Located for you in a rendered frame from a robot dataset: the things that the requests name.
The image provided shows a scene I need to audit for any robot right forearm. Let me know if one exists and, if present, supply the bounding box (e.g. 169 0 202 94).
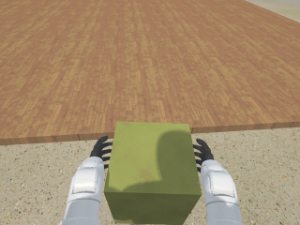
201 159 245 225

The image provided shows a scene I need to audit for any right robot hand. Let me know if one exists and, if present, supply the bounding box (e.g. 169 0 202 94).
193 138 214 172

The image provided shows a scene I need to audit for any carton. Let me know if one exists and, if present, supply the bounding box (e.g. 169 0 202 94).
103 121 202 225

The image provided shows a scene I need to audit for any left robot hand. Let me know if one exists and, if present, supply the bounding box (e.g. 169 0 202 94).
90 136 113 169

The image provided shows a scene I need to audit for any robot left forearm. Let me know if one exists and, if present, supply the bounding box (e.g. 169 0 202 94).
59 157 104 225

